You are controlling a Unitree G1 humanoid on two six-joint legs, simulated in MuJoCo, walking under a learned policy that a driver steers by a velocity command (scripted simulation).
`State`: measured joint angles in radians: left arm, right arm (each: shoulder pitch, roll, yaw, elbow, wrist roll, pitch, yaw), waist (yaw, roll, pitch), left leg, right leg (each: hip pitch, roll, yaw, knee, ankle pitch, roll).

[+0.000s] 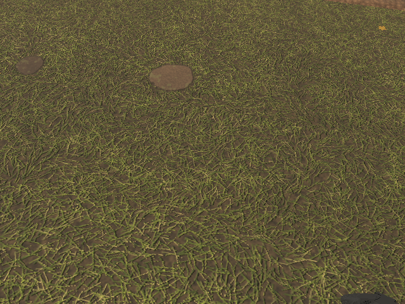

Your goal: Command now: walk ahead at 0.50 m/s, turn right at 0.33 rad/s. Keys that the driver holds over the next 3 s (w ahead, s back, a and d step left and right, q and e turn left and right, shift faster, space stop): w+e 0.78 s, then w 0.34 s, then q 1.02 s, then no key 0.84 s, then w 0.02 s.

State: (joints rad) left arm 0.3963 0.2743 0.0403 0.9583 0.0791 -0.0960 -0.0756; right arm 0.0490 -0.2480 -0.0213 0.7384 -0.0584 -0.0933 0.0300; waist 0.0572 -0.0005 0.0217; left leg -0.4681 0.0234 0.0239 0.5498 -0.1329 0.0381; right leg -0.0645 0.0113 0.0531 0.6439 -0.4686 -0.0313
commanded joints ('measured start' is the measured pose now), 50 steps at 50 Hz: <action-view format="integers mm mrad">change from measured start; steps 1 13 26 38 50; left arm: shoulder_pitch -92 -242 -21 -92 -89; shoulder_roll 61 -36 151 105 10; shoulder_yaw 3 -31 63 32 -15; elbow -91 -128 -130 -131 -193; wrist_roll -16 -17 -54 -15 33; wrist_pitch -49 10 -5 -42 1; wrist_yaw -38 -29 56 6 62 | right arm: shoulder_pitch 500 358 524 85 153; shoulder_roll -162 -55 -64 4 25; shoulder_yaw -45 -6 -11 38 38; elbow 102 142 189 21 26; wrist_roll -15 -46 -70 -10 1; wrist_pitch -9 -40 -28 8 -35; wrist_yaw -31 -30 -19 -29 -13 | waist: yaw -235 -83 10 -52 -37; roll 155 46 -39 -21 -9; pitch -131 16 -298 10 -63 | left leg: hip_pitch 808 346 163 148 199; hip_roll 323 246 177 20 290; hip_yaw -602 121 273 5 -541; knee -311 -460 288 198 -167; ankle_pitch -489 309 635 -24 17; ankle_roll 212 197 -23 -59 343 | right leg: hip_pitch -820 -627 327 -541 -869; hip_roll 17 -130 -18 -42 -68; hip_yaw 78 -30 58 212 148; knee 584 163 57 -450 808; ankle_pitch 13 566 589 298 133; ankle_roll -69 -14 -298 -225 80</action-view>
